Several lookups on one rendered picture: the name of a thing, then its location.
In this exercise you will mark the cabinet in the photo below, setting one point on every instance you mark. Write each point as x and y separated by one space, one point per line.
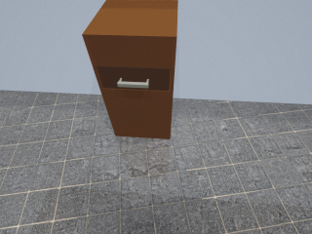
135 33

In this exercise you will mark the drawer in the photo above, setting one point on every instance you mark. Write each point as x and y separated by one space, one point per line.
159 77

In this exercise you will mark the handle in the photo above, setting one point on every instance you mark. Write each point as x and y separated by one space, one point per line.
126 84

